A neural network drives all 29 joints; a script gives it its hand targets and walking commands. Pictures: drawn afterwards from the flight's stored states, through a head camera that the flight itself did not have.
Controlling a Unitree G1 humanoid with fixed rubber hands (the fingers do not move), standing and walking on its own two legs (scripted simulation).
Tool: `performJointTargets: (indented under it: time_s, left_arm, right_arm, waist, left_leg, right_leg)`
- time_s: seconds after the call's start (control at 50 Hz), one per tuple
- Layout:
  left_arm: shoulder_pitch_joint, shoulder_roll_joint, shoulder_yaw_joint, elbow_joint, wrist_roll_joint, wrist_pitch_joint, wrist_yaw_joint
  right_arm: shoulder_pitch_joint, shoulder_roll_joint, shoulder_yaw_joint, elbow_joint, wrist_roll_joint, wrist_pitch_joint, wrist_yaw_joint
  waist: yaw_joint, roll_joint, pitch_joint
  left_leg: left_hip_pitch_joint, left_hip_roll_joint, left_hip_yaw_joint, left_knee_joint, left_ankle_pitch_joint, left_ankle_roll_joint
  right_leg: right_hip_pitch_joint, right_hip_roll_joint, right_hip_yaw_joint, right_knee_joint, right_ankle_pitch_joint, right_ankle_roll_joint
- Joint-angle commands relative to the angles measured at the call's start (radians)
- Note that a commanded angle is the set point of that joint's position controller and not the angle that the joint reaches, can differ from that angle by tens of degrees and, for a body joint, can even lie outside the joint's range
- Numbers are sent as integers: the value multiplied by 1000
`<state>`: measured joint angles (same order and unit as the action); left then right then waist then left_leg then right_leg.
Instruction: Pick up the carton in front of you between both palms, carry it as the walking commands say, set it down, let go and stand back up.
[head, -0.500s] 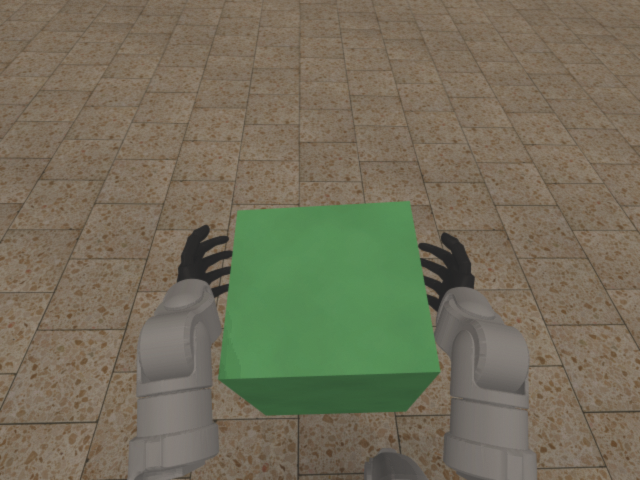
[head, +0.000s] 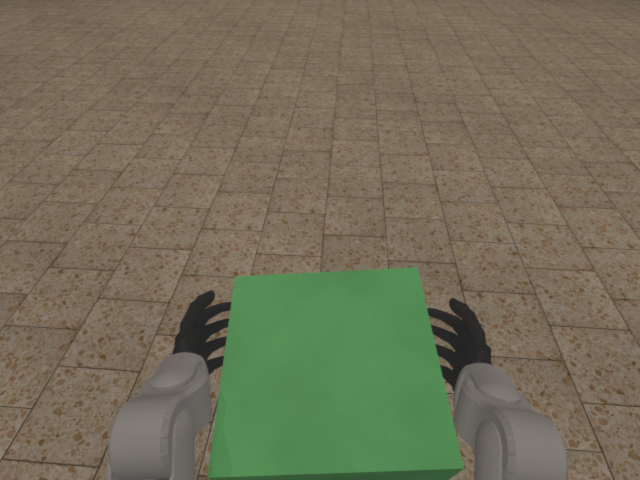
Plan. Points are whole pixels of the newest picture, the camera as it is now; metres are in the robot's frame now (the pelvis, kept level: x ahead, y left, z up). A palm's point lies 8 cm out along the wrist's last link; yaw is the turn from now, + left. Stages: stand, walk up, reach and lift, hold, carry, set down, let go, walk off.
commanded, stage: carry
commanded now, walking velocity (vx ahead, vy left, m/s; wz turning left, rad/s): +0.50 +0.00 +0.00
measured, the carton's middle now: (332, 396) +0.22 +0.00 +0.01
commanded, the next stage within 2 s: none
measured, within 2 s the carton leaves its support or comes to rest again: neither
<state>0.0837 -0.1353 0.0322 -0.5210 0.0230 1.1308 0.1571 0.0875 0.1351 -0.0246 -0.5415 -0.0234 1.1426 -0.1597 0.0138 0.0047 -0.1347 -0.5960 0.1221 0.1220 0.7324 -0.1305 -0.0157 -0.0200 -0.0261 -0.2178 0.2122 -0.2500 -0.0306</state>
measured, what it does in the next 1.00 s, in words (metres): walks ahead: left foot, then right foot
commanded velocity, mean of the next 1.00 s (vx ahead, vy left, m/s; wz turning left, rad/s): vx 0.33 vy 0.00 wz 0.00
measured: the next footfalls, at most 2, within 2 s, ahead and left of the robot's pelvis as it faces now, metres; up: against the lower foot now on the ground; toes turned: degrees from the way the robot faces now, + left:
left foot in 0.16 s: +0.33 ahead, +0.13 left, +0.00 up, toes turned +11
right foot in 0.70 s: +0.65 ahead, -0.12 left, +0.00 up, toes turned +0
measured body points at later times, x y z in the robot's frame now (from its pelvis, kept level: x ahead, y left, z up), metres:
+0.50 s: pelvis +0.33 +0.04 +0.01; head +0.31 +0.06 +0.45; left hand +0.57 +0.19 +0.08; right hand +0.56 -0.12 +0.09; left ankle +0.29 +0.12 -0.75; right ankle +0.41 -0.13 -0.69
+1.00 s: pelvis +0.62 -0.02 +0.00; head +0.63 -0.04 +0.45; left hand +0.86 +0.14 +0.08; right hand +0.87 -0.17 +0.08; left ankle +0.68 +0.11 -0.72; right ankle +0.61 -0.10 -0.75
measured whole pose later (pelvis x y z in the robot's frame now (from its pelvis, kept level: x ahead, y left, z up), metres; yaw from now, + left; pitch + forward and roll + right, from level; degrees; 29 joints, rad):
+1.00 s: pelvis +0.62 -0.02 +0.00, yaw +0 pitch +3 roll +1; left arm 0.09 -0.14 0.03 -0.58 0.02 1.09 0.14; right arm 0.07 0.13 -0.01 -0.60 -0.03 1.13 -0.16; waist 0.02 0.03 -0.04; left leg -0.45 0.07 0.13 0.62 -0.24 -0.02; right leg -0.20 -0.05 -0.23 0.32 -0.18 -0.05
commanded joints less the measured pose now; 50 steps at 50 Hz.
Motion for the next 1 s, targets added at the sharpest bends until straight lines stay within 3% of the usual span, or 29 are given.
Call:
performJointTargets:
  time_s: [0.0, 0.06, 0.08, 0.12, 0.14, 0.16, 0.18, 0.2, 0.22, 0.24, 0.26, 0.28, 0.32, 0.38, 0.46, 0.6, 0.64, 0.66, 0.68, 0.7, 0.72, 0.74, 0.76, 0.78, 0.8, 0.84, 0.9, 0.94, 0.98]
  left_arm:
    - [-291, -592, -504, -82, -180, 9, -39]
    - [-291, -573, -497, -87, -174, 14, -27]
    - [-295, -569, -498, -89, -174, 15, -24]
    - [-322, -551, -498, -89, -177, 16, -18]
    - [-330, -542, -502, -92, -178, 17, -15]
    - [-342, -535, -505, -92, -177, 17, -12]
    - [-331, -555, -515, -108, -183, 18, -14]
    - [-344, -581, -532, -106, -186, 17, -20]
    - [-354, -642, -546, -96, -193, 12, -29]
    - [-352, -697, -555, -90, -191, 3, -39]
    - [-350, -737, -554, -77, -182, -9, -48]
    - [-349, -765, -556, -68, -170, -20, -55]
    - [-310, -787, -562, -45, -150, -31, -61]
    - [-281, -772, -564, -48, -134, -37, -58]
    - [-300, -716, -565, -84, -149, -26, -44]
    - [-306, -572, -523, -116, -171, 22, -13]
    - [-303, -550, -503, -120, -176, 30, -8]
    - [-290, -545, -496, -114, -178, 32, -5]
    - [-274, -538, -486, -106, -177, 33, -3]
    - [-261, -525, -477, -109, -170, 36, -1]
    - [-285, -544, -482, -109, -177, 32, -4]
    - [-259, -582, -486, -97, -191, 29, -11]
    - [-271, -630, -498, -117, -199, 17, -25]
    - [-287, -683, -514, -129, -205, 5, -40]
    - [-304, -725, -532, -130, -209, -7, -53]
    - [-312, -759, -554, -137, -219, -27, -74]
    - [-282, -733, -564, -143, -218, -37, -91]
    - [-259, -703, -563, -153, -215, -34, -91]
    - [-259, -678, -561, -170, -209, -26, -82]
  right_arm:
    - [-292, 631, 515, -46, 148, 2, 17]
    - [-296, 608, 510, -63, 151, 7, 12]
    - [-297, 600, 506, -64, 152, 7, 10]
    - [-306, 578, 485, -46, 152, 5, 4]
    - [-292, 574, 474, -29, 150, 3, 2]
    - [-287, 572, 468, -29, 146, 3, 1]
    - [-304, 562, 466, -20, 153, -3, 5]
    - [-294, 611, 479, -13, 170, -7, 14]
    - [-315, 652, 497, -40, 188, -15, 27]
    - [-326, 705, 516, -48, 194, -24, 40]
    - [-347, 743, 529, -56, 198, -35, 52]
    - [-366, 769, 540, -62, 198, -44, 62]
    - [-331, 776, 550, -44, 200, -51, 80]
    - [-286, 737, 545, -33, 196, -50, 93]
    - [-279, 674, 527, -49, 189, -43, 80]
    - [-279, 565, 491, -73, 169, -1, 22]
    - [-293, 553, 494, -90, 173, 9, 9]
    - [-301, 548, 499, -100, 177, 14, 4]
    - [-299, 540, 503, -106, 176, 18, 0]
    - [-294, 529, 507, -118, 181, 23, -4]
    - [-299, 551, 523, -144, 191, 24, -3]
    - [-307, 581, 536, -146, 198, 23, 2]
    - [-323, 634, 548, -146, 207, 16, 12]
    - [-331, 687, 559, -144, 208, 6, 24]
    - [-331, 731, 566, -132, 206, -5, 36]
    - [-317, 772, 578, -114, 187, -24, 49]
    - [-250, 770, 568, -89, 151, -37, 46]
    - [-242, 741, 565, -107, 146, -34, 42]
    - [-264, 708, 565, -128, 158, -25, 39]
  waist:
    - [0, -137, 41]
    - [2, -162, 86]
    - [-1, -165, 76]
    - [-15, -158, -4]
    - [-34, -118, -69]
    - [-51, -20, -136]
    - [-41, 266, -240]
    - [-33, 272, -223]
    - [-37, 213, -206]
    - [-34, 109, -209]
    - [-27, 39, -187]
    - [-19, 48, -179]
    - [-18, 97, -159]
    - [-22, 121, -106]
    - [-27, 122, -37]
    - [-28, 139, 70]
    - [-23, 147, 47]
    - [-9, 124, 8]
    - [5, 63, -62]
    - [17, -78, -147]
    - [8, -363, -227]
    - [6, -317, -231]
    - [5, -240, -232]
    - [2, -124, -230]
    - [-1, -80, -213]
    - [-7, -105, -206]
    - [-14, -142, -185]
    - [-9, -177, -177]
    - [-5, -179, -163]
  left_leg:
    - [-20, -26, 65, -127, 93, 0]
    - [20, -37, 85, -196, 141, 23]
    - [68, -46, 98, -213, 135, 33]
    - [280, -107, 153, -236, 70, 49]
    - [466, -144, 180, -265, 5, 52]
    - [654, -24, 6, -293, -109, 61]
    - [845, 278, -532, -443, -320, 218]
    - [804, 314, -656, -559, -174, 245]
    - [755, 293, -530, -527, -31, 232]
    - [695, 269, -420, -500, 57, 212]
    - [606, 243, -333, -510, 54, 173]
    - [544, 216, -262, -541, -20, 133]
    - [497, 181, -176, -589, -110, 120]
    - [507, 168, -118, -652, -148, 133]
    - [567, 147, -67, -673, -99, 138]
    - [622, 139, 10, -603, 124, 119]
    - [620, 133, 42, -498, 258, 99]
    - [590, 102, 92, -362, 352, 78]
    - [504, 57, 125, -147, 384, 50]
    - [318, -5, 123, 132, 198, 5]
    - [47, -138, 63, 430, -278, -42]
    - [6, -109, -64, 573, -367, -14]
    - [-1, -70, -96, 601, -356, 10]
    - [11, -32, -118, 534, -313, 24]
    - [45, -7, -124, 435, -269, 30]
    - [138, -17, -80, 232, -215, 22]
    - [225, -59, -17, -27, -181, 2]
    - [235, -76, 19, -119, -106, -5]
    - [278, -69, 42, -181, -14, -11]
  right_leg:
    - [20, -213, 85, -98, 338, -77]
    - [47, -217, 66, -81, 399, -57]
    - [58, -217, 52, -41, 477, -47]
    - [50, -194, -6, 160, 652, -17]
    - [-17, -147, -43, 357, 642, 5]
    - [-178, -118, -22, 593, 429, 25]
    - [-482, 4, 32, 932, 78, 69]
    - [-571, 27, 163, 1101, -212, 51]
    - [-591, -32, 224, 1167, -193, 23]
    - [-583, -72, 235, 1151, -145, 8]
    - [-557, -106, 240, 1071, -89, 4]
    - [-522, -123, 231, 993, -42, 6]
    - [-508, -117, 184, 896, 15, 16]
    - [-567, -118, 132, 712, 72, 47]
    - [-632, -111, 92, 505, 177, 70]
    - [-557, -77, 36, 299, 222, 34]
    - [-428, -47, -8, 268, 178, 16]
    - [-289, -4, -53, 228, 146, 15]
    - [-90, 5, -41, 217, 115, 13]
    - [101, -192, 234, 153, 102, -30]
    - [293, -430, 630, 51, 266, -172]
    - [244, -432, 611, 36, 539, -201]
    - [205, -396, 469, 91, 741, -186]
    - [160, -366, 368, 105, 786, -154]
    - [105, -342, 302, 86, 755, -118]
    - [31, -295, 196, 57, 700, -72]
    - [-12, -248, 90, 63, 733, -79]
    - [-3, -243, 69, 78, 732, -79]
    - [-29, -236, 56, 94, 642, -66]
